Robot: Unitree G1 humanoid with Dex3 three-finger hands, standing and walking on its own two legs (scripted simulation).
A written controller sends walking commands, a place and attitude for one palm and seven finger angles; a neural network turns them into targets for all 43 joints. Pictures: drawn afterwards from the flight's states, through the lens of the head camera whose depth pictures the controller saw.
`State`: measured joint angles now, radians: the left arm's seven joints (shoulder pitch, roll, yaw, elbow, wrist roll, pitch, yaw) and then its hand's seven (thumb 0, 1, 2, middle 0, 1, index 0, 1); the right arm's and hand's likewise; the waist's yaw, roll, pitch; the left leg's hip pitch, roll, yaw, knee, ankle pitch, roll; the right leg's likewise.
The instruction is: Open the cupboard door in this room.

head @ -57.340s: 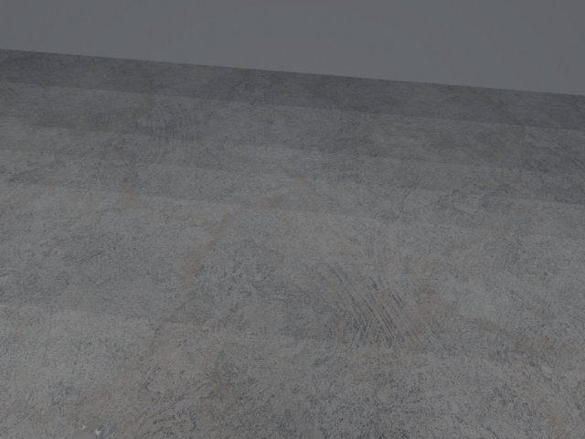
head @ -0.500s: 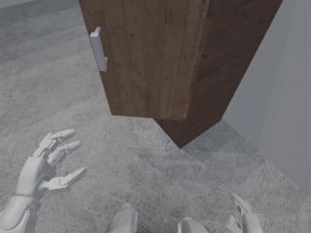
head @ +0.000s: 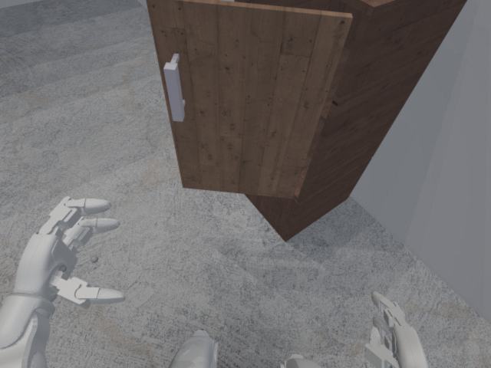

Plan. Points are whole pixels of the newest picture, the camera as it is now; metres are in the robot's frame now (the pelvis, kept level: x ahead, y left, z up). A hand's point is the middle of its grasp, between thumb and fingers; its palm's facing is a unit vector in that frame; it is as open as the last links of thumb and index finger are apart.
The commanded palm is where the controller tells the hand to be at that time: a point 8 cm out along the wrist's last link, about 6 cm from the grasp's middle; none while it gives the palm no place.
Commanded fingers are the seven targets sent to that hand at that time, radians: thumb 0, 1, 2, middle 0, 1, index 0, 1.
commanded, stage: raise the hand with hooked fingers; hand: left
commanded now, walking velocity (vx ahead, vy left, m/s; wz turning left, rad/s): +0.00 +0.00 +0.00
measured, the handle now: (177, 88) +0.65 +0.20 +0.06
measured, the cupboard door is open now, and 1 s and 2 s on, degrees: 49 49 49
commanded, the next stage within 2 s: move the hooked fingers beside the handle in 0.90 s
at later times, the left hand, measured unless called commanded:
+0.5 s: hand (79, 224) +0.29 +0.27 +0.08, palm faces -0.01 -1.00 -0.04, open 13.9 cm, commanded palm +0.27 +0.31 +0.08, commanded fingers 0.00 -0.50 0.30 -0.30 -1.20 -0.30 -1.20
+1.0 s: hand (92, 228) +0.29 +0.25 +0.07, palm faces -0.01 -1.00 -0.03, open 13.9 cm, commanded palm +0.27 +0.30 +0.08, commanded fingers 0.00 -0.50 0.30 -0.30 -1.20 -0.30 -1.20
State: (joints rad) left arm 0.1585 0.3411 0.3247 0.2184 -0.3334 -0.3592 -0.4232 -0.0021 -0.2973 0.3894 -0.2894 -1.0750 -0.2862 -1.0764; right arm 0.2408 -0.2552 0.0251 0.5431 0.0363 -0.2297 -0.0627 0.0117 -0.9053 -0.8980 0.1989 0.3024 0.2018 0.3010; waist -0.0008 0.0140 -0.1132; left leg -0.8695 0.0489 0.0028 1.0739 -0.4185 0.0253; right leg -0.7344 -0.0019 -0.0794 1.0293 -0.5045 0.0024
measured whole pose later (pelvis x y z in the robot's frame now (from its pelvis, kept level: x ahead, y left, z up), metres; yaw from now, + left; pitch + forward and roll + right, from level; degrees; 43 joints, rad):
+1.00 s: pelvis +0.00 -0.02 +0.01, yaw +0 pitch +12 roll -2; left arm -0.03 0.41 0.42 0.45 -0.37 -0.33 -0.54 -0.01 -0.50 0.30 -0.30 -1.20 -0.30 -1.20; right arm 0.27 -0.27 0.04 0.55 0.05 -0.17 -0.07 0.01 -0.90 -0.90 0.20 0.30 0.20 0.30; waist 0.00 0.03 -0.11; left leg -0.82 0.07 0.00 1.02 -0.40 0.00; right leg -0.70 0.02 -0.08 0.99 -0.49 -0.02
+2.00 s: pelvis +0.00 +0.00 -0.02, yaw -3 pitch +20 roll -4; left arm -0.80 0.66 0.50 1.14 -0.16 -0.38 -0.49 -0.01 -0.50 0.30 -0.30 -1.20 -0.30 -1.20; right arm 0.35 -0.28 0.04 0.62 0.02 -0.01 -0.05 0.01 -0.91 -0.90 0.20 0.30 0.20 0.30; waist -0.12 0.01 -0.11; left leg -1.07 0.09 0.01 1.14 -0.43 0.02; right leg -0.94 0.03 -0.06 1.09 -0.50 0.00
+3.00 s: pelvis +0.02 +0.01 -0.03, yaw -5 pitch +29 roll -8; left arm -1.15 0.94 0.55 1.28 -0.01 -0.24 -0.47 -0.01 -0.50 0.30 -0.30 -1.20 -0.30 -1.20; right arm 0.42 -0.26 0.11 0.61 -0.01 0.09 -0.03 0.00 -0.91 -0.90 0.20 0.30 0.20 0.30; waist -0.24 0.03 -0.07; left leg -1.27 0.11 -0.03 1.22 -0.47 0.04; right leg -1.11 0.06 -0.08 1.10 -0.51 0.01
